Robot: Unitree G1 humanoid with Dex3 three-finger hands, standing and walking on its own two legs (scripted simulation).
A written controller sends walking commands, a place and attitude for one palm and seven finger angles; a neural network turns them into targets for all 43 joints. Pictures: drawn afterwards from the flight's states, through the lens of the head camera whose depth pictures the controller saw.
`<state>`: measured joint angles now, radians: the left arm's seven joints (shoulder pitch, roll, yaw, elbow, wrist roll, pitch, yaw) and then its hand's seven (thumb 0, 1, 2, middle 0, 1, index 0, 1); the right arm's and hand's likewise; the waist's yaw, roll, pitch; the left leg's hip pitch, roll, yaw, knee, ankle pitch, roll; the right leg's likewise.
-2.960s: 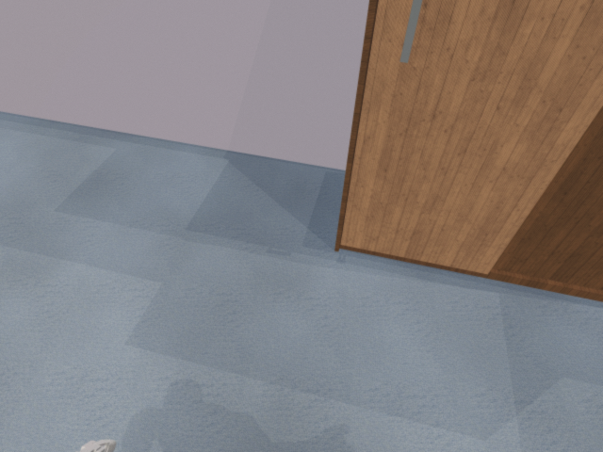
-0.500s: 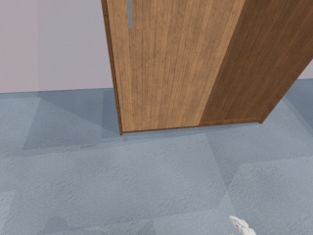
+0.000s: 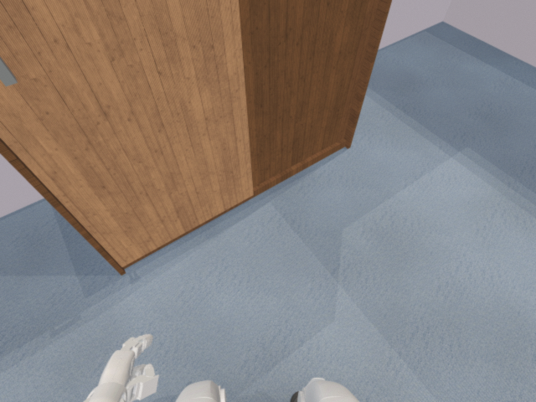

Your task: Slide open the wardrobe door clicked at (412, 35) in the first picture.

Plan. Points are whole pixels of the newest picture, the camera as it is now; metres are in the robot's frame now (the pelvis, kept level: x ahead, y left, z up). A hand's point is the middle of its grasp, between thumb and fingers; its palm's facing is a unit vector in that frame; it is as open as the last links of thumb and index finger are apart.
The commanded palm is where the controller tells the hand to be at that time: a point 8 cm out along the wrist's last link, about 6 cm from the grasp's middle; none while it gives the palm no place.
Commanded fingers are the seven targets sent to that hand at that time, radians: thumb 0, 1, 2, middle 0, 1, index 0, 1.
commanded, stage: walk to a spot facing it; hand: left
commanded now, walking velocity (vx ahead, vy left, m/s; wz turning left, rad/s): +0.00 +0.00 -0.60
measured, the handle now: out of the picture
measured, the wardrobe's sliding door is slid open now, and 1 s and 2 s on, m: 0.00 0.00 0.00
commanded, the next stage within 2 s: turn to face it in 1.40 s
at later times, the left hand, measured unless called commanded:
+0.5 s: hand (127, 388) +0.16 +0.24 -0.15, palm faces -0.22 -0.96 -0.20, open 7.4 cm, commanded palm none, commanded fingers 0.00 0.90 0.90 -0.20 -0.30 -0.20 -0.30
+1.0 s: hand (200, 354) +0.21 +0.12 -0.14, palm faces -0.54 -0.80 -0.25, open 7.4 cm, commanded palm none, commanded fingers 0.00 0.90 0.90 -0.20 -0.30 -0.20 -0.30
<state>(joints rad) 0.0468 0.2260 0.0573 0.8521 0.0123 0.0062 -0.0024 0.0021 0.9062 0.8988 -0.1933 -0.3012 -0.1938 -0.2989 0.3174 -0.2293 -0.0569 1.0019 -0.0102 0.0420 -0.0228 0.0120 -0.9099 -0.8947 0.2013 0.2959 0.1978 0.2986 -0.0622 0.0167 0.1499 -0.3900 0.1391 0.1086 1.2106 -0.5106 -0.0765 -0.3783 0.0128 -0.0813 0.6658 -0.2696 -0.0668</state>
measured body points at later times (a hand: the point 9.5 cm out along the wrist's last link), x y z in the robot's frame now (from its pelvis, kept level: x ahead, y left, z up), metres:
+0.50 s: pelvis +0.04 +0.05 +0.02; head +0.08 +0.07 +0.47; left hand +0.17 +0.29 -0.13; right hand +0.06 -0.20 -0.10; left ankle +0.07 +0.15 -0.72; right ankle -0.03 -0.08 -0.63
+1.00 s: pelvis +0.01 +0.01 +0.02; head +0.04 -0.02 +0.47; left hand +0.23 +0.16 -0.12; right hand -0.07 -0.25 -0.13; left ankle +0.10 +0.14 -0.66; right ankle -0.02 -0.07 -0.72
